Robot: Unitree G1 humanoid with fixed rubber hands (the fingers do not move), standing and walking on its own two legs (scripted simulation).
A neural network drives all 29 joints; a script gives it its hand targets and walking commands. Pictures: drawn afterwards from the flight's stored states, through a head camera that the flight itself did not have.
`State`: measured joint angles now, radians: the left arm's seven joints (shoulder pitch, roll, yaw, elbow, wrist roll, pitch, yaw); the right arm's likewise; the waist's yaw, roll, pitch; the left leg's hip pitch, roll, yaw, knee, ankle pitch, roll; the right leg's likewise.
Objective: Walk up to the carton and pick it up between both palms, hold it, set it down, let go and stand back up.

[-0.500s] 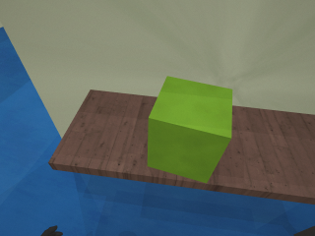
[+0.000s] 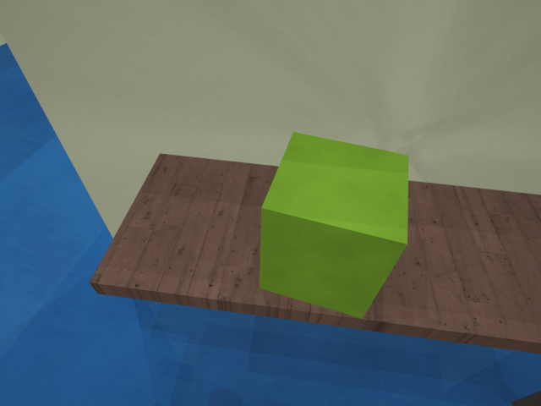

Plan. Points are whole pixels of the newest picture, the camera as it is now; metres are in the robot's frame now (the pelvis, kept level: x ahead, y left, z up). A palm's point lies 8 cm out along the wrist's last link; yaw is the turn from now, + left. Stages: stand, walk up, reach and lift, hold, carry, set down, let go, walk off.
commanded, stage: stand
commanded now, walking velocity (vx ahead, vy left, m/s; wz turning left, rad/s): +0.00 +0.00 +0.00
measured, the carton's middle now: (328, 226) +0.44 -0.10 -0.01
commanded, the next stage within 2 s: none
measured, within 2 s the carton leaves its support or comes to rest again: neither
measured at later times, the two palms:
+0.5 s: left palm out of the picture +0.08 +0.29 -0.11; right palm out of the picture +0.08 -0.31 -0.11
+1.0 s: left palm out of the picture +0.09 +0.29 -0.11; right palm out of the picture +0.08 -0.31 -0.11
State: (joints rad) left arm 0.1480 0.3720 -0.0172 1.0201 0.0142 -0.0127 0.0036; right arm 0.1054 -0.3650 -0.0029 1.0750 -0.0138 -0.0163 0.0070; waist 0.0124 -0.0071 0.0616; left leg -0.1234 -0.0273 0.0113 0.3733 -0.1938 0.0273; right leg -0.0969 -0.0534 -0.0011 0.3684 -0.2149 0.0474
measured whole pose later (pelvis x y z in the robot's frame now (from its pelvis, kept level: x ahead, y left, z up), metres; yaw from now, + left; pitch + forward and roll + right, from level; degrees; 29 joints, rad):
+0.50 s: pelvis +0.00 -0.01 +0.00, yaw +0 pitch -3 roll +0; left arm 0.13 0.37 -0.02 1.07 0.01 -0.01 0.01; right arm 0.10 -0.36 -0.01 1.11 -0.01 -0.01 0.00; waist 0.00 -0.01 0.05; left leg -0.10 -0.02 0.01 0.34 -0.18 0.02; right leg -0.08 -0.05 0.00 0.34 -0.20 0.04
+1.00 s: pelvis +0.01 -0.01 +0.00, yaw +0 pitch -3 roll +0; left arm 0.11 0.36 -0.02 1.08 0.01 -0.01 0.01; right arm 0.10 -0.36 -0.01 1.12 -0.01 -0.01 0.00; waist 0.00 -0.01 0.06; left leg -0.09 -0.01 0.01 0.33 -0.18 0.01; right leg -0.07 -0.04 0.00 0.33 -0.20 0.03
